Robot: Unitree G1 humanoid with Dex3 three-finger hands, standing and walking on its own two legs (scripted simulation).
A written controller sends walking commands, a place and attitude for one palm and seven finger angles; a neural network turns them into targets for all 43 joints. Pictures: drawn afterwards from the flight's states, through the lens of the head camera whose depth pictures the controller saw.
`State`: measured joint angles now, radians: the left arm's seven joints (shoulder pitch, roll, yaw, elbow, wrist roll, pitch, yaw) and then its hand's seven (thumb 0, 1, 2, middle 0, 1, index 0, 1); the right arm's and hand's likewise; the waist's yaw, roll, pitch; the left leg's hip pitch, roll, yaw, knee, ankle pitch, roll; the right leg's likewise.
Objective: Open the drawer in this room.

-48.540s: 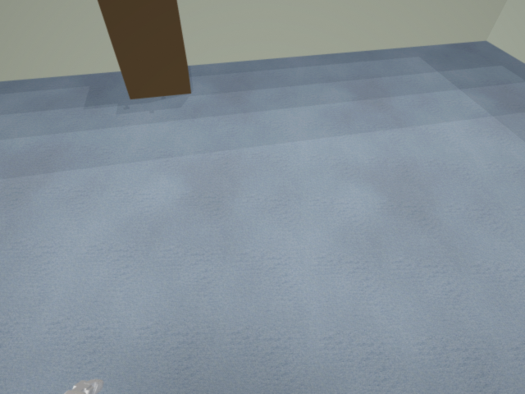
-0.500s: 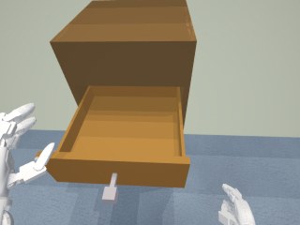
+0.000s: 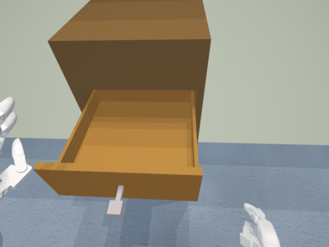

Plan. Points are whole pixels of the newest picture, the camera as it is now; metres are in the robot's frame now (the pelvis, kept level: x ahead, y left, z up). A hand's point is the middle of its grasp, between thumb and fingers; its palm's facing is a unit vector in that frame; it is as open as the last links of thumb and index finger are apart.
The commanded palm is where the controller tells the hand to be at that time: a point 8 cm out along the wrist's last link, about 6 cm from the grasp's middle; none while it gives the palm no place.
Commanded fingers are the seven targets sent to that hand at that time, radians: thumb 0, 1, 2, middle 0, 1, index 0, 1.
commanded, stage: step back with the hand held close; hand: left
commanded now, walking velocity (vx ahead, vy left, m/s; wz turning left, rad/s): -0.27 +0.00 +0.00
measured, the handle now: (118, 201) +0.22 +0.14 +0.01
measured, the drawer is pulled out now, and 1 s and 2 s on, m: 0.29 0.29 0.29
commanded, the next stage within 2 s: stop stepping back and stand still in 1.00 s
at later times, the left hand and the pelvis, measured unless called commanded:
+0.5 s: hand (6, 209) +0.13 +0.25 +0.19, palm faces +0.38 -0.77 -0.50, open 7.4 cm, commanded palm +0.07 +0.29 +0.20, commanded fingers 0.00 0.90 0.90 -0.20 -0.30 -0.20 -0.30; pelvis -0.06 +0.01 -0.01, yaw +0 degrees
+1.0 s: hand out of the picture +0.06 +0.21 +0.18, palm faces +0.26 -0.84 -0.47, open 7.4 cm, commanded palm -0.02 +0.27 +0.20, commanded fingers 0.00 0.90 0.90 -0.20 -0.30 -0.20 -0.30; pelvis -0.17 +0.00 -0.01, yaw -4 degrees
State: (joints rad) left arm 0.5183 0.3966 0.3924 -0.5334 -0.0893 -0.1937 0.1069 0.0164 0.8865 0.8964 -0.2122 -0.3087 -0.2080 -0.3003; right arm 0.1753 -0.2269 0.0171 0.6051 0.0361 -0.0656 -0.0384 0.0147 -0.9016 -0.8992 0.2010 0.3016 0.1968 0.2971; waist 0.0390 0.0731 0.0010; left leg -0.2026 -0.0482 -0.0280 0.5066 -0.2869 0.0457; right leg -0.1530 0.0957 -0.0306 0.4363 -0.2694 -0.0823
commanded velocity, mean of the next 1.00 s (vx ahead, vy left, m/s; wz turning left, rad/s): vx -0.32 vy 0.00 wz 0.02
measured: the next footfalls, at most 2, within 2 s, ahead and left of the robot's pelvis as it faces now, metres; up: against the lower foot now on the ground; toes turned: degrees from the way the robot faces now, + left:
right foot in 0.96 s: -0.18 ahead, -0.12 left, +0.00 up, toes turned -3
left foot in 1.28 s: -0.25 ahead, +0.08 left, +0.00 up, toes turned +2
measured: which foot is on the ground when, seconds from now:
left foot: down 0.00-1.00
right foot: down 0.00-0.68, up 0.70-0.94, down 0.96-1.00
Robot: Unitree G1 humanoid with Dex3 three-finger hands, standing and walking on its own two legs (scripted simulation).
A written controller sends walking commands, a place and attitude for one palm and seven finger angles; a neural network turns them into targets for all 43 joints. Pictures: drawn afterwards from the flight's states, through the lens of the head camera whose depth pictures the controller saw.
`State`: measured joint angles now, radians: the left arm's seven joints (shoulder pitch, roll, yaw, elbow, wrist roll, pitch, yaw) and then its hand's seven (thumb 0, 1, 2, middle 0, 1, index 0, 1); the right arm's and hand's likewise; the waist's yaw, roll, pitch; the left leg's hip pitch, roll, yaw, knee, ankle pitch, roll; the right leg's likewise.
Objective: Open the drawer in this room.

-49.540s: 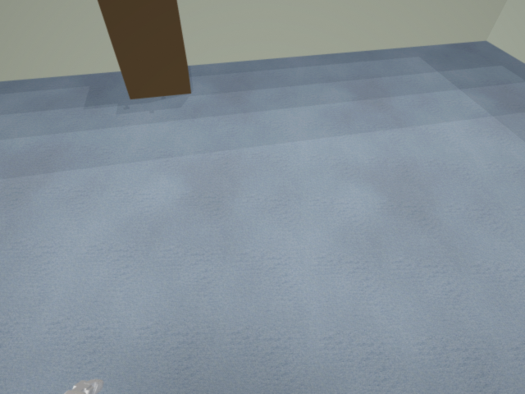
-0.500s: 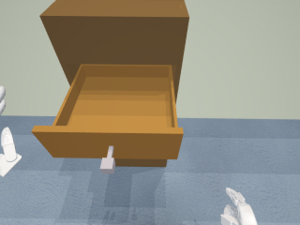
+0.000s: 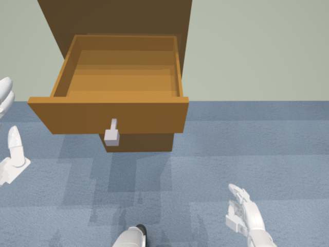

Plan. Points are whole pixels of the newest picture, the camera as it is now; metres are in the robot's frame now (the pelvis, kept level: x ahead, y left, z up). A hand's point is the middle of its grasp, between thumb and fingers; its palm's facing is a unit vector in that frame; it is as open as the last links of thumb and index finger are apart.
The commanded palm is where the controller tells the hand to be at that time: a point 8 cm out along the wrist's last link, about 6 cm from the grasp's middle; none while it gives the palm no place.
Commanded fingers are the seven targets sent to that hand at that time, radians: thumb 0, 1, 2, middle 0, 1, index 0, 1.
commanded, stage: stop stepping back and stand still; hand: left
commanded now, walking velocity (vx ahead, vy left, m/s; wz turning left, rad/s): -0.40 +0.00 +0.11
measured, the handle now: (113, 131) +0.38 +0.17 +0.02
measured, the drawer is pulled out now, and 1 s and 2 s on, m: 0.29 0.29 0.29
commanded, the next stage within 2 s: let the arm hang, fingers relaxed in 1.24 s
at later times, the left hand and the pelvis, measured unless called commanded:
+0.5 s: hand out of the picture +0.05 +0.24 +0.21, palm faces +0.48 -0.76 -0.44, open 7.4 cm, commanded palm -0.01 +0.27 +0.21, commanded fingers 0.00 0.90 0.90 -0.20 -0.30 -0.20 -0.30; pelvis -0.11 -0.02 +0.01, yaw +5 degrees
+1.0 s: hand out of the picture +0.01 +0.23 +0.20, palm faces +0.49 -0.73 -0.47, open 7.4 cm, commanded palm -0.05 +0.26 +0.21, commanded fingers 0.00 0.90 0.90 -0.20 -0.30 -0.20 -0.30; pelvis -0.16 -0.03 +0.00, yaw +4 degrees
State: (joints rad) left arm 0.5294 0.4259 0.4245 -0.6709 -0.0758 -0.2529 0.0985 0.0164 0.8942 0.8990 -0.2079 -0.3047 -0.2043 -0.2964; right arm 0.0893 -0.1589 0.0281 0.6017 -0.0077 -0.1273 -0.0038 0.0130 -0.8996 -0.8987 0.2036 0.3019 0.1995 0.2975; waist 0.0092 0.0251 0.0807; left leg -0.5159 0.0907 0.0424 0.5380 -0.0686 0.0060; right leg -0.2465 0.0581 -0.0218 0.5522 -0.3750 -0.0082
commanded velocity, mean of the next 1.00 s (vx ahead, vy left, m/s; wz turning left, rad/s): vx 0.13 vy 0.02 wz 0.01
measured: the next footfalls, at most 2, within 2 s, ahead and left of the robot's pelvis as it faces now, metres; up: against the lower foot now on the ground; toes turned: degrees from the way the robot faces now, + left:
left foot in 0.28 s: -0.09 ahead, +0.08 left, +0.00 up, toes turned +5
right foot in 1.00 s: -0.12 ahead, -0.13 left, +0.00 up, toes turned +1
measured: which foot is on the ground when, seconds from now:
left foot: down 0.00-0.04, up 0.06-0.26, down 0.28-1.00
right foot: down 0.00-0.74, up 0.76-0.98, down 1.00-1.00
